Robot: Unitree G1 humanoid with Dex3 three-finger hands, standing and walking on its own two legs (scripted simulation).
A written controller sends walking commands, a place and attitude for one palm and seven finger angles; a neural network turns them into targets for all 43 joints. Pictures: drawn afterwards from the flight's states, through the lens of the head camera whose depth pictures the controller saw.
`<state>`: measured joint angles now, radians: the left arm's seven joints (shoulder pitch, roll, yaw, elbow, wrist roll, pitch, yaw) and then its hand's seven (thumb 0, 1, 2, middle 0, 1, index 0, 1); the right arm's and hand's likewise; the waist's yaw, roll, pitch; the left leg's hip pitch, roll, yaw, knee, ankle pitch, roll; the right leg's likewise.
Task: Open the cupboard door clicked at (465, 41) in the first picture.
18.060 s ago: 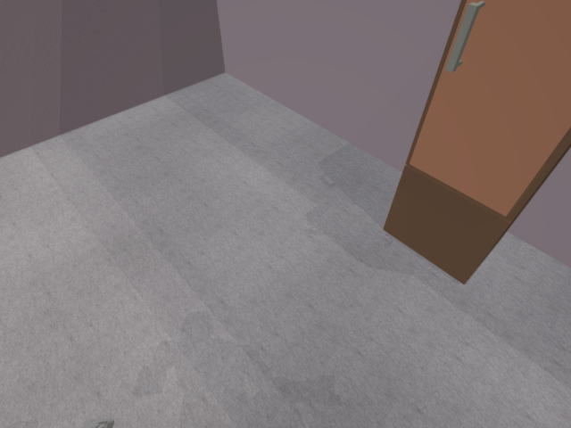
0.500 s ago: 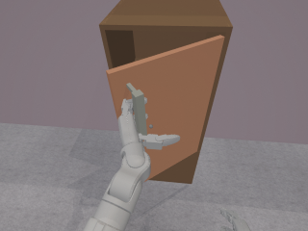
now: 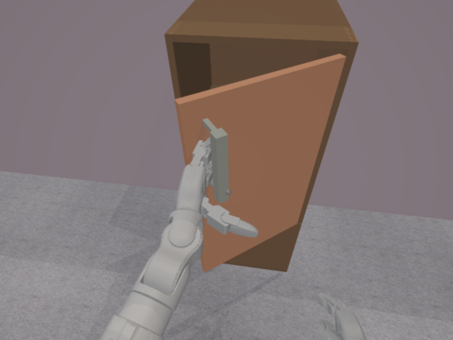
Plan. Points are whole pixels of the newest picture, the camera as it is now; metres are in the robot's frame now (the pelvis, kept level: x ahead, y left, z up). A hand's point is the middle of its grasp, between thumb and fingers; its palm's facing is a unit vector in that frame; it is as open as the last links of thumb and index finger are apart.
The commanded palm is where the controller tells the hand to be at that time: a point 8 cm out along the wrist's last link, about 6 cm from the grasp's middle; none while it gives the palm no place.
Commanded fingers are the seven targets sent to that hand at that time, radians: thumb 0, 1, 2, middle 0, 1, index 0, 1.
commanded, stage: slide the hand sideways off the handle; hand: left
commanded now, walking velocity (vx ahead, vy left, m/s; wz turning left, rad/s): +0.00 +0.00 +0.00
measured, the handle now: (215, 162) +0.40 +0.06 +0.13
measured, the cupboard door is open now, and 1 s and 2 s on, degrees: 38 41 41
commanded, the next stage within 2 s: draw the hand back to the body in 1.06 s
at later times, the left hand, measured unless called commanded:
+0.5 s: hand (213, 211) +0.28 +0.05 +0.13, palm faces -0.11 -0.99 +0.00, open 16.3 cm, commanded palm +0.25 +0.10 +0.13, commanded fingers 0.00 -0.50 0.30 -0.15 -0.30 -0.15 -0.30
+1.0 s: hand (184, 234) +0.24 +0.09 +0.13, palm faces -0.07 -1.00 -0.03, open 16.3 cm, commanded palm +0.21 +0.14 +0.13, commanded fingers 0.00 -0.50 0.30 -0.15 -0.30 -0.15 -0.30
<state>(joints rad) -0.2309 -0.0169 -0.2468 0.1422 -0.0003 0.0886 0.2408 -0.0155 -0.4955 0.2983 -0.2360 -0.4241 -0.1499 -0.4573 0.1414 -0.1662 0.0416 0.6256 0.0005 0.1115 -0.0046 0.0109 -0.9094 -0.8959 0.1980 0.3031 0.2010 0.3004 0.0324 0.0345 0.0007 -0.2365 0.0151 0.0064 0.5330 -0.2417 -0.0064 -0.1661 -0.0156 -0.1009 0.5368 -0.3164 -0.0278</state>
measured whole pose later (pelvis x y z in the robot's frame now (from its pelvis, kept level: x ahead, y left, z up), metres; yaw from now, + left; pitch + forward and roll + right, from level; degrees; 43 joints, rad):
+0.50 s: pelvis +0.00 +0.01 +0.00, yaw -3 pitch -4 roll +0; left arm 0.02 0.04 -0.19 -0.10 -0.08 0.10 0.11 -0.02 -0.50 0.30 -0.15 -0.30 -0.15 -0.30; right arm 0.17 -0.19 0.06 0.56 0.02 0.07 0.00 0.01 -0.91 -0.90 0.20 0.30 0.20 0.30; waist 0.02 0.04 -0.01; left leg -0.20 0.04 0.05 0.52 -0.25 0.00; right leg -0.14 0.00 -0.06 0.51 -0.29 -0.02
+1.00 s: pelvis +0.01 -0.01 +0.00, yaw -2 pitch -3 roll +0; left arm 0.30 0.12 -0.10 -0.36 -0.12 0.10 -0.03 -0.02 -0.50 0.30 -0.15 -0.30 -0.15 -0.30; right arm 0.18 -0.20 0.07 0.52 0.02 0.00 -0.02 0.01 -0.91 -0.90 0.20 0.30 0.20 0.30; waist 0.03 0.05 -0.03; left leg -0.21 0.04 0.03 0.55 -0.28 -0.02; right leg -0.15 0.01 -0.08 0.54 -0.34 -0.03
